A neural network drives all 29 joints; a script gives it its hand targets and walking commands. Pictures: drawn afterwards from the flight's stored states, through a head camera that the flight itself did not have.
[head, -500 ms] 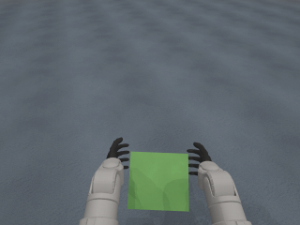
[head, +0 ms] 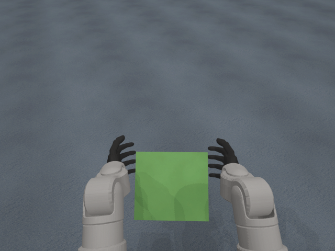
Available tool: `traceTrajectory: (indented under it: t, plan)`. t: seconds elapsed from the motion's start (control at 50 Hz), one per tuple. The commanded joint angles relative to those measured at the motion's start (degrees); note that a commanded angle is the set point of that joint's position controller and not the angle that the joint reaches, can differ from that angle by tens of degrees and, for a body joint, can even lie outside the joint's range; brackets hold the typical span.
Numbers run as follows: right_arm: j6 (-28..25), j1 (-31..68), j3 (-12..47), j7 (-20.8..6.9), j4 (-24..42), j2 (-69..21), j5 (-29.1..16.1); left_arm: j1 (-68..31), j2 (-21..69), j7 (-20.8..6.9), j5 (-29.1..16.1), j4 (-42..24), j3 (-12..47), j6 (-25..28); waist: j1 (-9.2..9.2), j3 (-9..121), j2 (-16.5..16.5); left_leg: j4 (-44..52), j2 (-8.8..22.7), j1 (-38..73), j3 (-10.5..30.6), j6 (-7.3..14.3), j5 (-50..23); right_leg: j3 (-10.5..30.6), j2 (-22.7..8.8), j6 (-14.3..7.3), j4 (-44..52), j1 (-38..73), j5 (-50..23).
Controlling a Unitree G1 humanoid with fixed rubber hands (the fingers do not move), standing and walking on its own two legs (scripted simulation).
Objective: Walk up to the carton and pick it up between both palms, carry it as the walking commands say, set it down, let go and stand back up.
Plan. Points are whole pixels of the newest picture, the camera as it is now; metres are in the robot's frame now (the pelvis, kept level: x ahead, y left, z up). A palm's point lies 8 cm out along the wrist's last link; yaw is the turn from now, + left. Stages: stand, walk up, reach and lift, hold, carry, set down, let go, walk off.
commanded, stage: carry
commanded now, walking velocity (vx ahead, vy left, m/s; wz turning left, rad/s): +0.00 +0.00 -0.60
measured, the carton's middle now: (171, 179) +0.34 +0.01 -0.02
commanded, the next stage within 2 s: none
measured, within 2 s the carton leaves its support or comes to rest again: neither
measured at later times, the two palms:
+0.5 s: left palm (139, 176) +0.29 +0.08 +0.08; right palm (254, 211) +0.21 -0.15 +0.07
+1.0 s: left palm (141, 192) +0.25 +0.07 +0.08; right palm out of the picture +0.11 -0.13 +0.07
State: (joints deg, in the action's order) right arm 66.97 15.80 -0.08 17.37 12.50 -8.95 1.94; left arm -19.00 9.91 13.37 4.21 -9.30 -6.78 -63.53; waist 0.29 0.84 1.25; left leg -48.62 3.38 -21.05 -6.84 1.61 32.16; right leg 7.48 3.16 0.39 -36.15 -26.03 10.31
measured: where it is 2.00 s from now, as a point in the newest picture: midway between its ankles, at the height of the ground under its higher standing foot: outside the picture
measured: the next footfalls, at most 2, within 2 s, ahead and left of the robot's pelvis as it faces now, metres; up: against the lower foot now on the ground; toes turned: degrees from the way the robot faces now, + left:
left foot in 0.10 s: +0.02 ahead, +0.14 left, +0.00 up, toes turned +3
right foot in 0.38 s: +0.05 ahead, -0.07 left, +0.00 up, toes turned -17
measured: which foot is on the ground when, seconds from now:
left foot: up 0.00-0.08, down 0.10-0.38, up 0.40-0.66, down 0.68-0.96, up 0.98-1.00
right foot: down 0.00-0.12, up 0.14-0.36, down 0.38-0.70, up 0.72-0.94, down 0.96-1.00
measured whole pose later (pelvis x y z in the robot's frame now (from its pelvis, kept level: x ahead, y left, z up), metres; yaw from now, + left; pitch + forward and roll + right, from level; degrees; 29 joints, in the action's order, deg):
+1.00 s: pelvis -0.08 +0.14 -0.01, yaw -34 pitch +1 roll +0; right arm 67.4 17.5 -2.8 17.3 14.8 -9.4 2.2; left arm -20.3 10.3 14.6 3.7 -14.7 -4.5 -66.3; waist -1.0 -3.4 -0.2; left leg -50.7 8.0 -21.2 -14.6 0.6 28.6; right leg -2.9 2.6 -2.7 -41.6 -28.0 14.5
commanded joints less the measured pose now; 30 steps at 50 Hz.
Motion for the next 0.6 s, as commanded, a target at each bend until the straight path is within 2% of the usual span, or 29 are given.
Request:
traceTrajectory:
  t: [0.0,0.02,0.04,0.06,0.08,0.1,0.12,0.14,0.16,0.18,0.2,0.22,0.24,0.26,0.28,0.3,0.32,0.34,0.36,0.38,0.4,0.42,0.44,0.46,0.5,0.52,0.54,0.56,0.58]
  plan:
    - [-3.0,28.2,28.9,-11.5,15.7,-61.6,-18.6,-19.3,58.0,-10.6,-20.0,-13.3,32.4,-1.5,-1.84,26.7,10.0,4.7,-4.4,-2.1,2.9,-4.4,1.6,20.2,-12.7,-9.6,11.8,18.9,-24.8]
    - [-3.4,30.7,28.6,-11.5,17.2,-62.8,-19.5,-21.2,59.4,-10.3,-20.4,-14.8,33.2,-1.5,-1.92,27.4,8.1,9.6,-4.4,1.5,3.2,-4.2,2.3,20.7,-11.7,-9.3,12.9,16.8,-20.4]
    - [-3.6,30.1,28.0,-11.5,17.5,-62.7,-19.2,-22.2,59.7,-10.4,-20.8,-16.0,34.2,-1.5,-1.47,27.8,5.4,15.5,-3.8,8.1,3.5,-3.5,0.4,18.1,-10.1,-7.3,12.3,11.6,-17.0]
    - [-3.7,28.7,27.6,-12.0,15.9,-63.4,-19.6,-24.8,59.0,-9.9,-20.6,-18.4,34.9,-1.2,-0.01,29.3,-0.2,25.7,0.6,19.7,5.4,-1.9,-6.1,12.1,-6.6,-4.2,9.1,3.7,-6.9]
    - [-3.7,27.6,27.1,-12.0,15.3,-63.8,-19.7,-25.2,60.3,-9.7,-20.6,-17.6,35.2,-1.7,1.07,29.9,-10.4,33.9,12.1,29.7,15.9,1.8,-6.7,5.1,-0.7,0.4,-0.8,-7.4,6.2]
    - [-4.5,26.2,26.3,-12.1,15.6,-63.0,-19.5,-26.7,60.0,-9.6,-21.2,-20.8,36.2,-1.2,0.77,30.4,-29.5,29.2,27.1,34.7,28.7,7.3,-35.1,-5.2,3.1,2.5,-16.7,-20.6,21.0]
    - [-4.7,27.5,27.4,-12.2,19.1,-62.8,-19.3,-26.6,60.6,-9.7,-21.3,-20.8,37.1,-1.4,0.87,27.3,-22.2,22.9,29.2,31.2,20.0,11.1,-52.6,-8.0,-3.5,2.4,-27.0,-22.2,21.2]
    - [-4.3,28.5,27.7,-12.3,19.5,-63.0,-19.1,-26.4,60.7,-10.1,-21.2,-20.3,37.6,-1.8,0.41,24.9,-18.4,24.3,27.2,21.1,16.2,11.2,-47.6,-8.9,-3.1,2.3,-32.2,-17.1,19.2]
    - [-4.7,29.8,27.3,-12.3,21.6,-62.7,-19.0,-25.5,62.8,-10.5,-22.0,-18.6,37.6,-1.8,0.05,25.8,-11.9,20.7,24.1,22.8,12.8,10.0,-55.9,-9.4,-4.0,2.2,-30.6,-15.9,16.7]
    - [-4.6,28.7,26.3,-12.0,20.1,-63.0,-18.0,-26.1,63.4,-10.9,-23.0,-17.1,37.7,-2.1,-0.13,25.1,-9.6,19.2,21.7,23.5,10.0,7.7,-58.8,-9.5,-4.8,1.6,-26.9,-15.8,15.8]
    - [-4.6,29.2,26.4,-12.0,20.8,-61.9,-18.0,-23.8,62.8,-10.6,-22.4,-15.2,36.8,-2.0,-0.25,25.2,-7.7,16.6,18.1,24.7,5.1,5.5,-60.8,-11.0,-3.6,1.2,-22.8,-14.0,13.9]
    - [-4.4,29.5,26.8,-11.9,21.6,-61.2,-18.0,-21.1,62.1,-10.4,-21.9,-14.3,36.0,-2.1,-0.1,25.4,-6.3,15.6,16.8,25.3,3.2,4.3,-59.5,-12.1,-2.5,0.9,-19.6,-13.8,12.1]
    - [-4.6,29.0,25.8,-12.0,21.7,-60.5,-17.5,-21.3,62.3,-10.2,-22.2,-15.1,36.7,-1.9,0.03,26.9,-9.5,14.5,16.6,26.0,2.4,3.8,-58.6,-12.8,-2.3,0.8,-15.8,-11.1,11.5]
    - [-4.3,26.8,25.7,-11.7,19.7,-60.5,-16.7,-21.3,61.4,-10.2,-22.2,-15.5,36.7,-2.1,0.29,26.9,-10.4,13.9,17.6,24.2,2.6,4.0,-56.4,-13.3,-2.6,0.2,-12.0,-8.2,11.4]
    - [-3.9,24.4,25.0,-11.6,17.0,-60.4,-15.4,-22.0,61.2,-10.0,-22.3,-15.5,37.4,-2.5,0.53,26.5,-13.8,11.1,17.1,24.9,1.1,3.6,-56.9,-15.1,-2.0,0.3,-6.7,-5.8,10.8]
    - [-4.3,25.8,25.2,-11.4,18.0,-60.4,-15.8,-22.0,61.4,-10.2,-22.2,-14.6,36.7,-2.3,0.46,27.9,-11.5,6.2,16.2,24.9,-0.9,2.6,-55.5,-15.0,-1.9,0.5,0.9,-2.6,6.1]
    - [-3.9,25.0,25.2,-11.3,16.3,-61.2,-15.8,-21.8,62.1,-10.5,-22.3,-14.5,36.4,-2.7,-0.7,29.4,-9.3,0.2,14.8,18.5,-2.7,1.1,-48.3,-11.4,-3.9,-0.2,7.4,6.2,-1.5]
    - [-3.6,24.0,24.9,-11.4,14.5,-61.4,-15.7,-20.0,62.9,-10.7,-22.0,-13.3,35.7,-2.7,-1.91,30.5,-3.7,-5.2,12.3,10.0,-2.4,-1.9,-31.7,-0.9,-9.3,-2.5,11.2,15.5,-13.5]
    - [-3.5,23.4,25.6,-11.5,13.8,-62.0,-15.2,-19.1,61.2,-11.0,-21.5,-12.8,34.5,-2.7,-0.68,30.3,10.3,-13.1,6.1,-2.9,-1.7,-5.6,-6.1,15.6,-21.8,-5.8,6.6,24.6,-47.7]
    - [-3.0,24.4,25.5,-11.7,12.4,-61.2,-15.0,-19.1,60.5,-11.3,-20.8,-11.6,33.4,-2.8,-1.23,26.6,14.2,-19.2,2.1,-12.1,-0.4,-5.8,3.7,19.1,-22.8,-9.9,6.6,26.9,-55.2]
    - [-3.4,28.0,27.3,-12.1,14.5,-62.3,-16.6,-18.6,61.0,-11.1,-20.3,-11.8,33.4,-2.1,-1.91,27.2,11.7,-20.7,1.7,-12.6,0.9,-5.6,3.9,17.9,-21.6,-11.0,7.7,27.1,-46.1]
    - [-4.0,28.8,28.4,-12.3,16.0,-63.2,-17.4,-18.2,61.7,-11.4,-20.4,-12.8,33.7,-1.7,-1.69,26.0,7.9,-20.7,1.4,-13.2,2.2,-6.0,1.3,15.4,-19.2,-9.7,9.6,25.0,-37.9]
    - [-4.3,31.6,29.6,-12.6,17.9,-63.6,-19.0,-18.3,62.2,-11.3,-20.4,-13.7,33.6,-1.5,-1.8,28.4,7.3,-17.1,1.0,-11.6,2.6,-5.9,1.4,14.2,-18.4,-9.2,9.9,26.5,-32.1]
    - [-3.7,29.5,29.3,-13.0,16.1,-63.0,-18.8,-15.9,62.1,-11.3,-19.5,-11.9,33.5,-1.9,-1.81,28.0,7.0,-16.3,0.8,-9.9,3.0,-5.6,1.2,13.8,-17.7,-9.3,10.0,23.8,-28.2]
    - [-4.2,31.0,30.0,-13.6,18.3,-62.9,-20.2,-16.6,62.3,-10.8,-19.4,-14.1,33.3,-1.2,-2.15,28.8,8.7,-11.1,-0.8,-8.5,2.2,-5.9,2.2,14.8,-16.7,-10.2,10.9,23.1,-25.1]
    - [-4.9,32.3,29.8,-13.9,20.1,-63.2,-20.8,-19.4,63.1,-11.0,-20.2,-17.2,34.7,-0.7,-2.1,29.0,6.2,-8.3,-0.8,-7.8,2.1,-6.2,2.1,14.1,-16.2,-10.9,11.1,22.9,-23.9]
    - [-4.6,30.5,30.2,-13.8,18.8,-63.7,-20.5,-18.8,62.9,-10.8,-19.9,-16.9,35.0,-0.7,-2.2,28.4,7.4,-6.7,-1.1,-7.1,2.2,-6.2,2.3,15.1,-15.7,-10.5,11.7,23.0,-21.6]
    - [-4.8,31.0,29.8,-14.0,18.8,-62.9,-20.5,-19.6,61.5,-10.6,-19.4,-18.1,34.8,-0.5,-2.37,29.3,6.8,-4.2,-2.4,-4.7,1.6,-6.1,2.4,15.6,-15.1,-10.3,13.2,21.4,-14.9]
    - [-4.2,30.2,28.8,-13.9,17.5,-62.7,-20.0,-19.2,62.6,-10.5,-19.3,-15.5,35.0,-1.3,-2.59,27.9,7.0,0.4,-2.9,-2.8,1.8,-5.8,2.6,17.2,-15.0,-10.7,13.7,19.7,-15.4]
